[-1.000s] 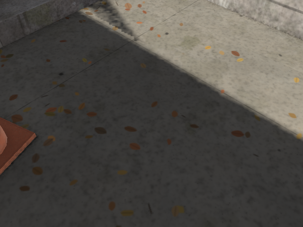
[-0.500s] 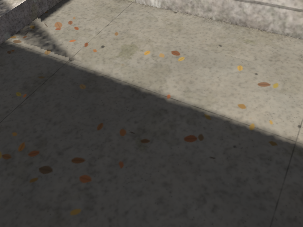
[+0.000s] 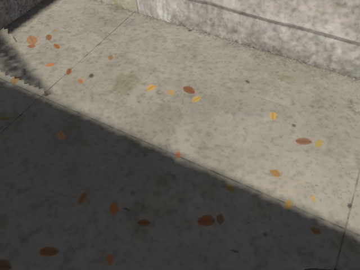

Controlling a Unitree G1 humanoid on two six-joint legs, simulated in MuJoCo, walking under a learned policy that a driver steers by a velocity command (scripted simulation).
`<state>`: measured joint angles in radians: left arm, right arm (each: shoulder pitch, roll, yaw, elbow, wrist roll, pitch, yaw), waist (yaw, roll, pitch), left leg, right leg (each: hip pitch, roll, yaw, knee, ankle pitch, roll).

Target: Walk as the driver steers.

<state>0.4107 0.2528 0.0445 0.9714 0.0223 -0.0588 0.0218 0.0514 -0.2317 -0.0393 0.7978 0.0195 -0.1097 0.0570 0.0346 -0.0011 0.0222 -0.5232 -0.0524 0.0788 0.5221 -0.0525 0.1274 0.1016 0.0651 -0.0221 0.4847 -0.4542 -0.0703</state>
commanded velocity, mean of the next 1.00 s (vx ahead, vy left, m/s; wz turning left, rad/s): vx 0.50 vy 0.00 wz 0.38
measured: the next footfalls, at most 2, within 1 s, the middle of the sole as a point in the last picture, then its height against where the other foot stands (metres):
right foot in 0.42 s outside the picture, level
left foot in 0.96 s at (133, 227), level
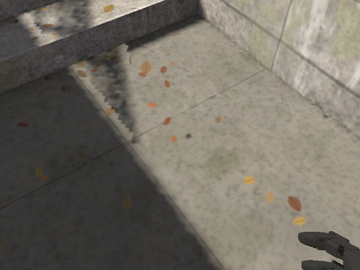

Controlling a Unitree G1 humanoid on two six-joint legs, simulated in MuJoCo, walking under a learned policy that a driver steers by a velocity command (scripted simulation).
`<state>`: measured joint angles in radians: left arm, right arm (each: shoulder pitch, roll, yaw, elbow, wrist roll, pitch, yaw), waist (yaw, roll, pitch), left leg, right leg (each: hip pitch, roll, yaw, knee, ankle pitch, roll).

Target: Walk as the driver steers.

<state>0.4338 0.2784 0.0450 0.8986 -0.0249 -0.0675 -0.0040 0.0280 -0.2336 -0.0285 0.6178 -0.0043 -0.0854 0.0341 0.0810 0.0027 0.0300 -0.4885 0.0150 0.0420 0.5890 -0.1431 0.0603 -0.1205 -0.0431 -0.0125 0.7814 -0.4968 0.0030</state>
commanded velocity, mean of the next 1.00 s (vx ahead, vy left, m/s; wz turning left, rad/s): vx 0.45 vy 0.00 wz -0.29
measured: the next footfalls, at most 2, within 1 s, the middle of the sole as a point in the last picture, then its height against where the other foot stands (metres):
right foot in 0.50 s outside the picture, level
left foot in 1.00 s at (228, 203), level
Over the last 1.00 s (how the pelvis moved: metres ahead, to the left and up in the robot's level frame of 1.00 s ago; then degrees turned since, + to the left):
0.53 0.08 0.01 24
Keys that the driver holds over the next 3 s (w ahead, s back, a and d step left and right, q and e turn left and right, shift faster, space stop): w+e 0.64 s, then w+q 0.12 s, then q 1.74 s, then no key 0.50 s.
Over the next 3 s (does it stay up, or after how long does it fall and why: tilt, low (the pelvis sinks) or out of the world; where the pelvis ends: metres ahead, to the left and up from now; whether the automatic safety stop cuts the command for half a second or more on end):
stays up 0.56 -0.13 0.02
